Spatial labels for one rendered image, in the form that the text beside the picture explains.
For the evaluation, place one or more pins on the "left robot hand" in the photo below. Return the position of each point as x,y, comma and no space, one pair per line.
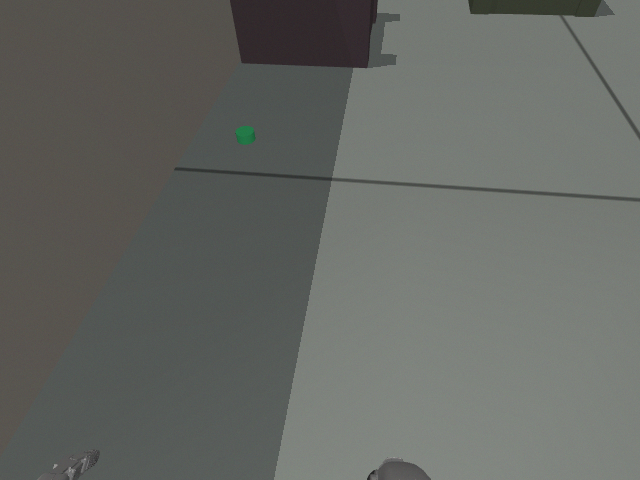
71,466

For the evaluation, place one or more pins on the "tin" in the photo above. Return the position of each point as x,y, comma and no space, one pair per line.
245,135

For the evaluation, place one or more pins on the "armchair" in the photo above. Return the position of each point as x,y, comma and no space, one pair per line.
577,8
329,33

